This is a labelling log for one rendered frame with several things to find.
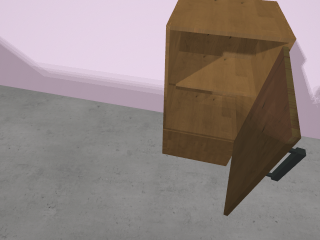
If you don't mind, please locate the handle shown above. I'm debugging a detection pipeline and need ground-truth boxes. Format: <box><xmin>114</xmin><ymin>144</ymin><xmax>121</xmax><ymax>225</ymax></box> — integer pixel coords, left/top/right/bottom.
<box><xmin>266</xmin><ymin>147</ymin><xmax>306</xmax><ymax>182</ymax></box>

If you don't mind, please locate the cupboard door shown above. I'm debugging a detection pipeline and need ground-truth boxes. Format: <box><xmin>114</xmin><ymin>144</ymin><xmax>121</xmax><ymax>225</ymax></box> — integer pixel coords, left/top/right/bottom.
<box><xmin>223</xmin><ymin>46</ymin><xmax>301</xmax><ymax>216</ymax></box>

